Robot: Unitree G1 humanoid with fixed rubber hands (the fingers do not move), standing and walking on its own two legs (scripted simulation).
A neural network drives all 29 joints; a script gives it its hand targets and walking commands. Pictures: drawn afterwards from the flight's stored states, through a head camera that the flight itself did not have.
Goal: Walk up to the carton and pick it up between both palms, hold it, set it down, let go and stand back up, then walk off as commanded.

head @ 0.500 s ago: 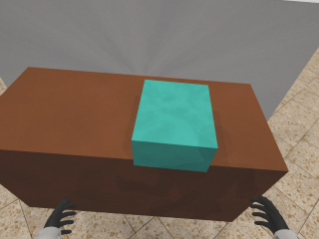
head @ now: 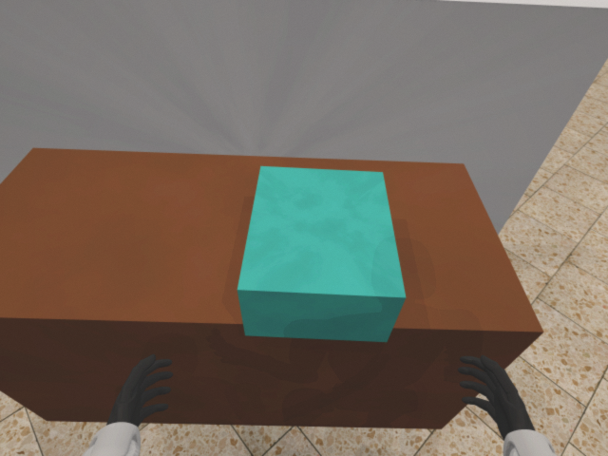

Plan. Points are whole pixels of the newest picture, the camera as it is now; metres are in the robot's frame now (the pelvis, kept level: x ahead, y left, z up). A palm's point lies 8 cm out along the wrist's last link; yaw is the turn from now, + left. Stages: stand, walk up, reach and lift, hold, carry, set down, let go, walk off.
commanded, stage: reach and lift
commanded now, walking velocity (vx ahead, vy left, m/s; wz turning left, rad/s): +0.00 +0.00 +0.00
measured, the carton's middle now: (319, 247) +0.51 -0.03 -0.07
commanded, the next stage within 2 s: none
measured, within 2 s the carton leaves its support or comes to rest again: neither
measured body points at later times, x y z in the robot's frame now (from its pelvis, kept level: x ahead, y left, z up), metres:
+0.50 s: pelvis +0.00 +0.01 +0.00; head -0.01 +0.01 +0.45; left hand +0.24 +0.23 -0.03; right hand +0.24 -0.24 -0.03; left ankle -0.03 +0.15 -0.74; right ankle +0.01 -0.14 -0.74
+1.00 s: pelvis -0.01 +0.00 -0.01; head +0.01 +0.00 +0.44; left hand +0.31 +0.23 -0.01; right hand +0.31 -0.25 -0.01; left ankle -0.03 +0.15 -0.74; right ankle +0.01 -0.14 -0.74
